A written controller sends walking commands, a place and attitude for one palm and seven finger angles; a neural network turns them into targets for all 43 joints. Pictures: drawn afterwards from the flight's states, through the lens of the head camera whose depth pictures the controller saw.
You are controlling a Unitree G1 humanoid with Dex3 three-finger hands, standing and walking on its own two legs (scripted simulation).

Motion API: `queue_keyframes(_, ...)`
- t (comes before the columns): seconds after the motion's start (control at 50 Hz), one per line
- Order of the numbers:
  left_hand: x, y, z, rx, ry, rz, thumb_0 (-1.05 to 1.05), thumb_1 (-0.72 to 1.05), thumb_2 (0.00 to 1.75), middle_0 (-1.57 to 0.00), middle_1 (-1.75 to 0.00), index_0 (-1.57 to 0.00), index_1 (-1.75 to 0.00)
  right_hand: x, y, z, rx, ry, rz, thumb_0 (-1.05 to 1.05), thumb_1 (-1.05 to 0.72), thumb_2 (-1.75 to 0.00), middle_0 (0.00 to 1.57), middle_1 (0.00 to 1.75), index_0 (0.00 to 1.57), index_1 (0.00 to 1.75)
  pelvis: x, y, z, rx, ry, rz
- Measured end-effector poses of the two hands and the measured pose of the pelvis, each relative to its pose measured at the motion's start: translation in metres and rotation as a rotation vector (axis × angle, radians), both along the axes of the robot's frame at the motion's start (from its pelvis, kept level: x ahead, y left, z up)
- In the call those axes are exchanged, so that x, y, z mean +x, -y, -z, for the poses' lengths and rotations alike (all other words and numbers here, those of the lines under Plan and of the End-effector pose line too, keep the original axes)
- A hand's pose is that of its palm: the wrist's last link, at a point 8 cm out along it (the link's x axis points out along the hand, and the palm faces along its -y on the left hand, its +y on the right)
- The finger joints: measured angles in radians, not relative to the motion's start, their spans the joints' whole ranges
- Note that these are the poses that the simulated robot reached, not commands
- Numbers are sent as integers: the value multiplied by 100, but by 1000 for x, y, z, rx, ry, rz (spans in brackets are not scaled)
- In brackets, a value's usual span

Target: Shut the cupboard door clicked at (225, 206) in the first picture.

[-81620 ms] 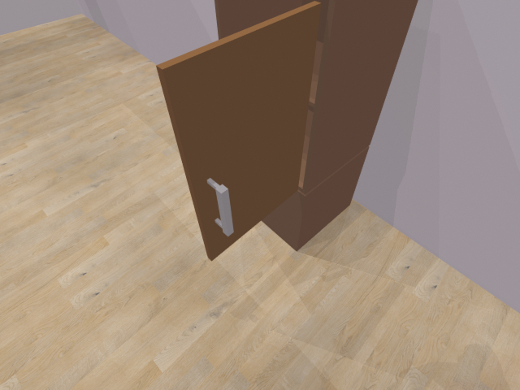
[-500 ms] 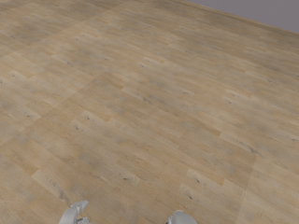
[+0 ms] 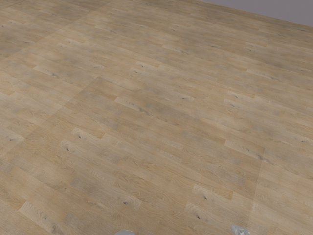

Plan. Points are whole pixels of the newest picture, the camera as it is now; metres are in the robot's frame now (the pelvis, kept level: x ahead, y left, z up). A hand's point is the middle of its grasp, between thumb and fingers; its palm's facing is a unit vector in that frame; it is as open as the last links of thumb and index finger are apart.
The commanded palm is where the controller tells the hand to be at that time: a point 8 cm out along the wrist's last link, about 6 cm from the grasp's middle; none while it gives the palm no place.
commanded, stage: turn to face it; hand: left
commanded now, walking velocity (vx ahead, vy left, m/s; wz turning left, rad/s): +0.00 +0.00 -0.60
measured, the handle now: out of the picture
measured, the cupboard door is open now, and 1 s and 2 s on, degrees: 15 15 15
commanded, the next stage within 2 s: none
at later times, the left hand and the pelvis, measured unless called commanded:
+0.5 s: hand (110, 215) +0.19 +0.16 -0.16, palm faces -0.32 -0.90 -0.29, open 7.4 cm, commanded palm none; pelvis +0.01 -0.01 -0.02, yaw -20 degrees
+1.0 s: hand (125, 206) +0.22 +0.12 -0.18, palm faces -0.53 -0.82 -0.19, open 7.4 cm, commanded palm none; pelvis +0.04 +0.00 +0.00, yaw -37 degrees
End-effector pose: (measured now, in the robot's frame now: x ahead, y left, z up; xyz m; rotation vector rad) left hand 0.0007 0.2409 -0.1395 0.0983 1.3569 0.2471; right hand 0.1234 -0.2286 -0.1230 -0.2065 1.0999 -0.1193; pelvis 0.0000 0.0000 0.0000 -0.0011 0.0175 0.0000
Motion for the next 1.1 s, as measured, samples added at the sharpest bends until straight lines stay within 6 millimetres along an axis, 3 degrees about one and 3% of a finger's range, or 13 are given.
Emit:
queue_keyframes(0.1, 28, -22, 13, -27, 23, 51, 0, 91, 90, -20, -30, -20, -30, 1, -10, -11, -45, 64, 35, 0, -90, -90, 20, 30, 20, 30, 5, -19, 6, -6, 10, 63)
queue_keyframes(0.22, 80, -37, 2, -22, 82, 169, 0, 91, 90, -20, -30, -20, -30, -36, -7, -21, -73, 6, 115, 0, -90, -89, 20, 30, 20, 30, 7, -24, -4, -30, 20, 148)
queue_keyframes(0.3, 113, -35, -6, -4, 100, 253, 0, 91, 90, -20, -30, -19, -30, -69, 2, -17, -68, -40, 201, 0, -90, -89, 20, 30, 21, 30, 9, -22, -6, -35, 16, 208)
queue_keyframes(0.38, 147, -17, -11, 16, 118, 356, 0, 91, 90, -19, -30, -19, -29, -109, 15, -5, -49, -98, 297, 0, -90, -89, 20, 30, 21, 30, 9, -13, -3, -30, 11, 268)
queue_keyframes(0.48, 188, 25, -13, 47, 186, 489, 0, 91, 90, -19, -30, -19, -29, -164, 39, 24, -6, -181, 416, 0, -90, -90, 20, 30, 21, 30, 9, 10, 13, -1, 5, 334)
queue_keyframes(0.56, 197, 55, -21, 57, 216, 545, 0, 90, 90, -20, -30, -20, -30, -189, 53, 32, 0, -243, 479, 1, -90, -90, 20, 30, 20, 30, 7, 19, 12, -5, 10, 371)
queue_keyframes(0.74, 194, 84, -20, 9, 152, 620, 0, 90, 90, -20, -30, -20, -30, -174, 60, 9, 4, -150, 549, 1, -90, -90, 20, 30, 20, 30, 13, 26, -2, 17, 4, 471)
queue_keyframes(0.92, 220, 73, 10, -40, 94, 663, 0, 90, 90, -20, -30, -20, -30, -143, 43, -1, -59, -47, 611, 0, -90, -90, 20, 30, 20, 30, 38, 7, 9, -6, -17, 583)
queue_keyframes(1.0, 241, 72, 10, -41, 79, 715, 1, 90, 90, -20, -30, -20, -30, -149, 26, -10, -67, -59, 632, 0, -90, -90, 20, 30, 20, 30, 42, 4, 4, -15, -9, 642)
queue_keyframes(1.1, 265, 85, -2, -42, 95, 784, 1, 90, 90, -20, -30, -20, -30, -172, 11, -15, -48, -104, 697, 0, -90, -89, 20, 30, 21, 30, 44, 5, -5, -39, -14, 700)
